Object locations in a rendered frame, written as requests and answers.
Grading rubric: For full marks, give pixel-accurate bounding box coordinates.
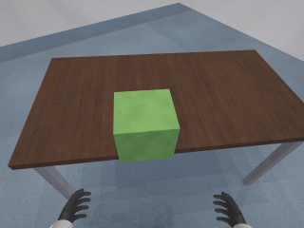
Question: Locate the table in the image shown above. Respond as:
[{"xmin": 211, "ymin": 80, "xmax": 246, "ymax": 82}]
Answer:
[{"xmin": 8, "ymin": 49, "xmax": 304, "ymax": 207}]

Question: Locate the left robot hand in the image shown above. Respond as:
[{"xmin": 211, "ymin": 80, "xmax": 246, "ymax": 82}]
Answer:
[{"xmin": 58, "ymin": 188, "xmax": 91, "ymax": 223}]

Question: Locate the carton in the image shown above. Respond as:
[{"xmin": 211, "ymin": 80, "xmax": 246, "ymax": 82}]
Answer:
[{"xmin": 113, "ymin": 88, "xmax": 181, "ymax": 163}]

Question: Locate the right robot hand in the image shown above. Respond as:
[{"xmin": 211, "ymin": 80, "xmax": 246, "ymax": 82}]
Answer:
[{"xmin": 213, "ymin": 192, "xmax": 247, "ymax": 228}]

